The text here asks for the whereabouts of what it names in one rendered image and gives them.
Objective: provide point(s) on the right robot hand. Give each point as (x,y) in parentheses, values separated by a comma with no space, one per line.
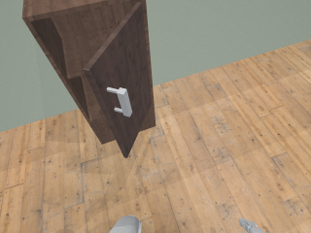
(249,226)

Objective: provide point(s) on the handle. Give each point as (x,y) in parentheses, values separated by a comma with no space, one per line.
(124,101)

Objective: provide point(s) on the robot left thigh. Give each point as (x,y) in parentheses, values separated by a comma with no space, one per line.
(127,224)

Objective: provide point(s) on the cupboard door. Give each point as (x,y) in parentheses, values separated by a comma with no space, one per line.
(122,62)

